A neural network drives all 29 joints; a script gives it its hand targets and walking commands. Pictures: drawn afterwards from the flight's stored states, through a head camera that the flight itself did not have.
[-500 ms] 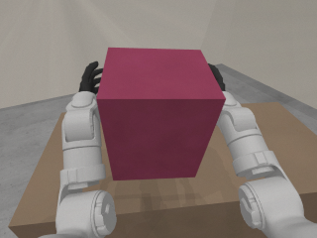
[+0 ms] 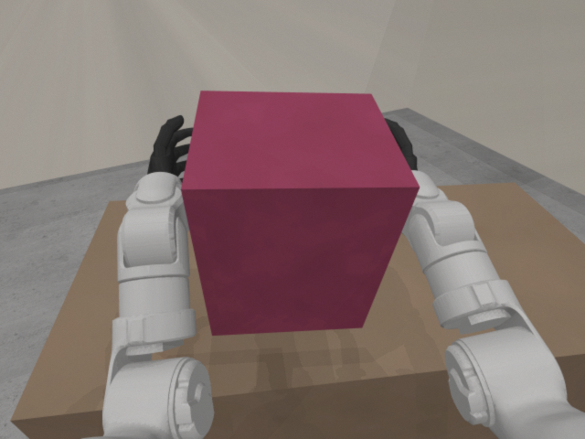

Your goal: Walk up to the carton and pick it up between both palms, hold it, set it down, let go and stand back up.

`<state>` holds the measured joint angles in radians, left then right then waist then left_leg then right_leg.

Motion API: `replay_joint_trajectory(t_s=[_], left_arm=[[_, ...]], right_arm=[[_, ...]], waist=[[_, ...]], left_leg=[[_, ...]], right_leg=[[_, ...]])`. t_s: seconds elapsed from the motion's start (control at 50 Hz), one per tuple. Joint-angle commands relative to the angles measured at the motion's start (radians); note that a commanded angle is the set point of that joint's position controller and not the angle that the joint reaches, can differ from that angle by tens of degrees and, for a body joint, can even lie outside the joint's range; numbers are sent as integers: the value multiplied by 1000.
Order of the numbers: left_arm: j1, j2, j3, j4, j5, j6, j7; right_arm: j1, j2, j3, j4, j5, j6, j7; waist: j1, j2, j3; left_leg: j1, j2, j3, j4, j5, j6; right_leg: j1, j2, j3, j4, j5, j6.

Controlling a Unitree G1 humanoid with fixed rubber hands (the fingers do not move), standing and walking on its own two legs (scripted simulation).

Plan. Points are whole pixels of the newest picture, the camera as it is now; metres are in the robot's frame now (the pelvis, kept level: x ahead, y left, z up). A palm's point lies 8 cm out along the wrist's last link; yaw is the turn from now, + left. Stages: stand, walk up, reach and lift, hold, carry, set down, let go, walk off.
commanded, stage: hold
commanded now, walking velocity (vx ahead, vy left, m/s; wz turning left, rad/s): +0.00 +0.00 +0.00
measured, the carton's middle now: (288, 219) +0.34 +0.00 +0.19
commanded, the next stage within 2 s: none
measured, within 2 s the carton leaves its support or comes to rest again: neither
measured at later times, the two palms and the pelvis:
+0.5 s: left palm (166, 178) +0.35 +0.15 +0.25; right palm (408, 177) +0.36 -0.15 +0.24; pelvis +0.00 -0.01 +0.00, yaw +0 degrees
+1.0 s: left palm (165, 174) +0.37 +0.15 +0.25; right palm (402, 177) +0.37 -0.15 +0.24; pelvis -0.01 +0.00 +0.00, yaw +0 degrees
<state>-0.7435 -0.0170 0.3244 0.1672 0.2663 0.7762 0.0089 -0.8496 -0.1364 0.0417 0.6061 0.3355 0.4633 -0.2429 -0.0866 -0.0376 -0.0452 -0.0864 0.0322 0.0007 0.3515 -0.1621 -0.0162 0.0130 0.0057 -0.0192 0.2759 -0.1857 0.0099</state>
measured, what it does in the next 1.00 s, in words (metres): stands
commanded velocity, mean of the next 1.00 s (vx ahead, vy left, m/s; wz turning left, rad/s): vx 0.00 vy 0.00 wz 0.00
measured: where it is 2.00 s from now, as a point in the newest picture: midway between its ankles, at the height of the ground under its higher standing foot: outside the picture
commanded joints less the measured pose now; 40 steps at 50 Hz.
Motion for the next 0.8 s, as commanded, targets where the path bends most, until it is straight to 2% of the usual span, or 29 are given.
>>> replay_joint_trajectory(t_s=[0.0,0.04,0.2,0.32,0.44,0.6,0.68,0.78], left_arm=[[-643,-572,-523,-111,-156,-26,-136],[-634,-573,-540,-136,-163,-24,-134],[-619,-555,-521,-128,-150,-13,-142],[-611,-533,-476,-79,-129,-6,-151],[-637,-529,-463,-69,-125,-7,-165],[-690,-547,-438,22,-117,-21,-171],[-724,-566,-469,2,-145,-37,-154],[-725,-558,-444,57,-135,-43,-144]], right_arm=[[-763,682,332,-361,112,-21,58],[-760,682,347,-389,119,-21,54],[-757,690,348,-407,110,-7,52],[-751,686,336,-364,99,3,54],[-769,695,326,-346,91,7,52],[-806,703,259,-252,50,-4,77],[-837,714,274,-269,62,-21,80],[-833,700,248,-218,48,-23,86]], waist=[[-20,82,-361],[-22,79,-374],[-10,60,-335],[3,35,-302],[0,17,-304],[-1,44,-244],[-2,60,-314],[1,49,-280]], left_leg=[[234,-72,13,18,343,-37],[244,-71,9,24,368,-42],[215,-70,15,5,292,-28],[204,-71,25,-14,236,-14],[205,-76,31,-20,218,-8],[162,-72,36,-50,106,2],[183,-73,30,-29,163,-7],[163,-68,27,-48,103,3]], right_leg=[[-27,80,-30,-25,296,61],[-17,80,-28,-20,329,63],[-34,72,-26,-26,277,59],[-48,65,-20,-36,240,65],[-47,62,-19,-37,238,73],[-108,55,-19,-65,69,59],[-92,59,-19,-51,111,55],[-119,59,-22,-61,47,58]])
